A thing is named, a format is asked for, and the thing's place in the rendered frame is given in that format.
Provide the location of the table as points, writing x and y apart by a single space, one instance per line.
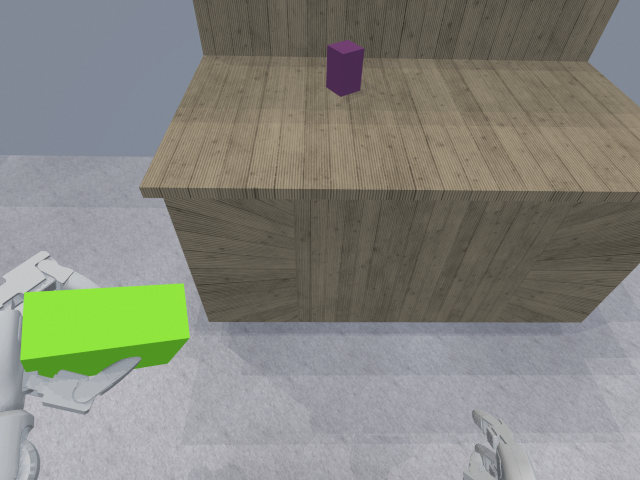
485 171

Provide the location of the robot left hand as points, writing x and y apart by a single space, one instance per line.
67 390

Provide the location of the left robot forearm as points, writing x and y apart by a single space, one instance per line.
19 458

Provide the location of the sponge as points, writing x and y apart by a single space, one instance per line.
86 330

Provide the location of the robot right hand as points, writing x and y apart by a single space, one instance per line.
511 461

